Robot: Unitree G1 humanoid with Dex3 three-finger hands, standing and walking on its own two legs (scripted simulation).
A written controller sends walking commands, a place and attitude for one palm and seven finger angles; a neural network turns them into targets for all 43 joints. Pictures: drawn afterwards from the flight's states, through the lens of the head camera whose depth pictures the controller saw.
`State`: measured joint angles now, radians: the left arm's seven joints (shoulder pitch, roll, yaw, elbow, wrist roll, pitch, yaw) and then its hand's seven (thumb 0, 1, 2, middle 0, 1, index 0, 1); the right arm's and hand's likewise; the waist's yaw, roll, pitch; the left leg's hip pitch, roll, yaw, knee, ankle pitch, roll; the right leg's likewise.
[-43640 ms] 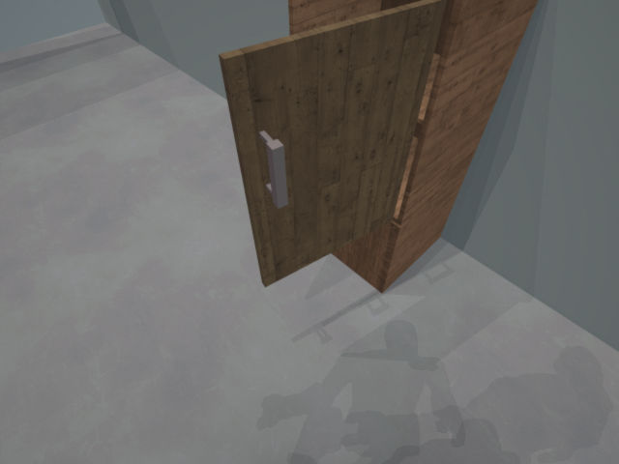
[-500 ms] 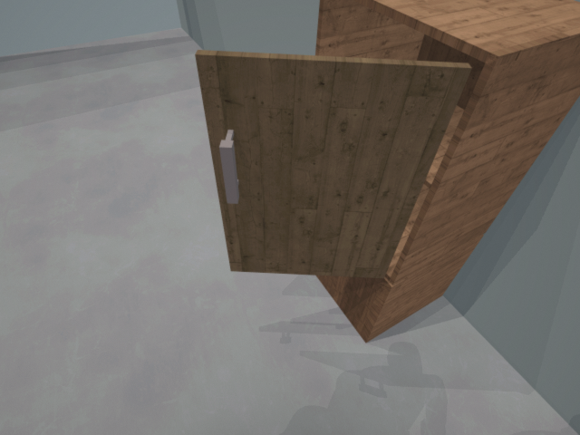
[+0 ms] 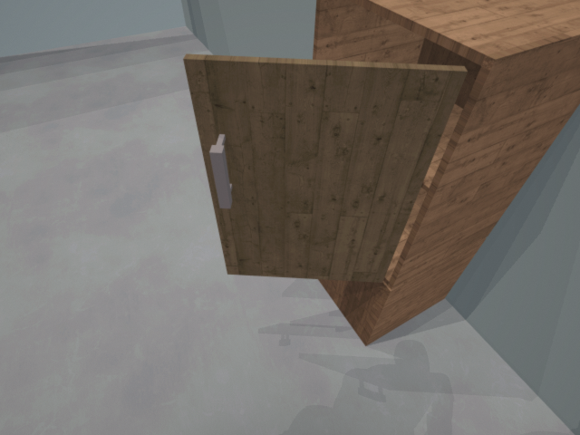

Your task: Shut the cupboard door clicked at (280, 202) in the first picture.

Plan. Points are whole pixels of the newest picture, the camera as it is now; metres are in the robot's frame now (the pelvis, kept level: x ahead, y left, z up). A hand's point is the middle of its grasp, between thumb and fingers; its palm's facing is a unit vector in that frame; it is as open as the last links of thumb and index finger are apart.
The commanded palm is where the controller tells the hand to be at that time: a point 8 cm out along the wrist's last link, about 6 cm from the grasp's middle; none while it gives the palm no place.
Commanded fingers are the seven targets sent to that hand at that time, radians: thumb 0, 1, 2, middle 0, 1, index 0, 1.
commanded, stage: shuffle to correct the standing spot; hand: left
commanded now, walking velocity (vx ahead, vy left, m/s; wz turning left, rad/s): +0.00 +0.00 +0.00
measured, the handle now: (223, 172) +0.55 +0.16 +0.04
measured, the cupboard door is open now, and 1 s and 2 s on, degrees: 58 58 58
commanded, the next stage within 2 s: come to a stop and stand still in 0.46 s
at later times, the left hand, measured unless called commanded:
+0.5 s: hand out of the picture +0.01 +0.15 -0.19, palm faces +0.04 -0.99 -0.13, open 7.4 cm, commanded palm none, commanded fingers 0.00 0.90 0.90 -0.20 -0.30 -0.20 -0.30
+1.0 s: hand out of the picture +0.14 +0.15 -0.18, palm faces +0.03 -0.98 -0.21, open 7.3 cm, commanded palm none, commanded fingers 0.00 0.90 0.90 -0.20 -0.30 -0.20 -0.30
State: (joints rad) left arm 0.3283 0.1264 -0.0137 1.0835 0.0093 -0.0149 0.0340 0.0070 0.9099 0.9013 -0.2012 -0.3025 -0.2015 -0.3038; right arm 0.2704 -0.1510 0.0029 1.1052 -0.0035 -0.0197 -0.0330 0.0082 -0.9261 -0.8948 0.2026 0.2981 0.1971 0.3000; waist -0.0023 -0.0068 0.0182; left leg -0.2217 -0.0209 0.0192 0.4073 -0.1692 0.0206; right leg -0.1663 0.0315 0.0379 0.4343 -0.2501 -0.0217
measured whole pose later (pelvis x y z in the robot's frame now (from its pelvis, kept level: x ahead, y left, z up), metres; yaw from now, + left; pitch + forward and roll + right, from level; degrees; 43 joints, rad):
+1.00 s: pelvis +0.12 -0.02 -0.01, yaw -2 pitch +0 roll +2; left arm 0.27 0.15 0.04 1.02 0.02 0.01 0.05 0.01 0.92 0.90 -0.20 -0.30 -0.20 -0.30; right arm 0.20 -0.15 -0.04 1.03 -0.01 0.01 -0.05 0.01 -0.93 -0.89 0.20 0.30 0.20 0.30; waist 0.01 -0.04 0.08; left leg -0.27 0.02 0.12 0.59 -0.27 0.01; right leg -0.20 -0.01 -0.07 0.58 -0.37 -0.03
